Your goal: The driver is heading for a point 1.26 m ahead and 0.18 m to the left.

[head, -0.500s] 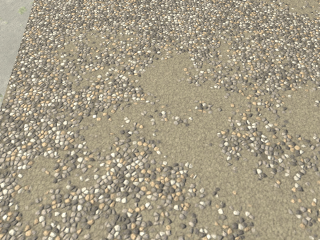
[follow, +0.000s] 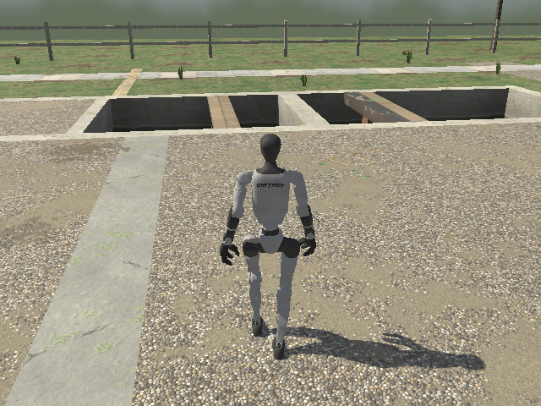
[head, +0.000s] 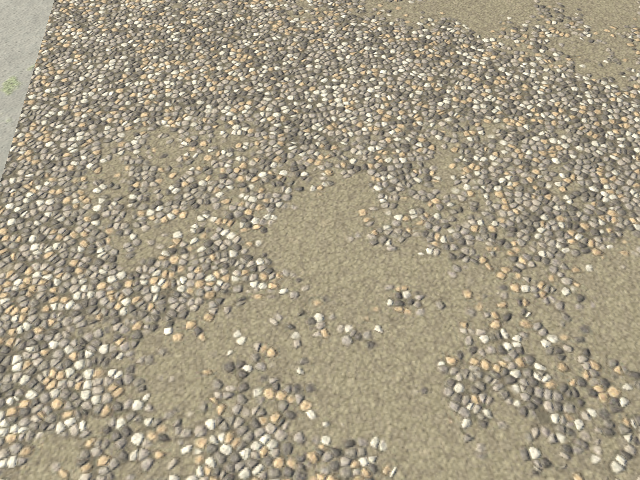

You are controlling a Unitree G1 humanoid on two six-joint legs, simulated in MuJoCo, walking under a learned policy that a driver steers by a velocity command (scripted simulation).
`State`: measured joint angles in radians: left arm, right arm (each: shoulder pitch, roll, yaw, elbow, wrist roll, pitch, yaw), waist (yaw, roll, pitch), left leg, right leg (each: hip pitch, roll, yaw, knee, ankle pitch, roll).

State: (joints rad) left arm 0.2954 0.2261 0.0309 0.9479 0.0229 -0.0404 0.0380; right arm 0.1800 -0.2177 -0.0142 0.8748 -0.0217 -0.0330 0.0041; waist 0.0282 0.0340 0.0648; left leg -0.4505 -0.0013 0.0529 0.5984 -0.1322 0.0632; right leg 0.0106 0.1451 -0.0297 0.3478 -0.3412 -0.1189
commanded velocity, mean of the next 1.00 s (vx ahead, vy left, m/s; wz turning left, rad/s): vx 0.03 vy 0.00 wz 0.27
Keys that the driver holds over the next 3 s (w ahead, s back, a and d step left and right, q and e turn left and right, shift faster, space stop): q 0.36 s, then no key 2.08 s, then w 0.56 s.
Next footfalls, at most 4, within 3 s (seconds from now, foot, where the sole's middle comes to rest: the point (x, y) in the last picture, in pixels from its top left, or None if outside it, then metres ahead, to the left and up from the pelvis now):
0.02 left None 0.14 0.08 -0.77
0.56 right None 0.13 -0.11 -0.77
0.90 left None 0.03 0.08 -0.77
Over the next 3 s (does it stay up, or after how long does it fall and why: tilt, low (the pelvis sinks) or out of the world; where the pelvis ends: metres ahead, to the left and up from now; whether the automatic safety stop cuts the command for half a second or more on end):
stays up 0.23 -0.02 0.01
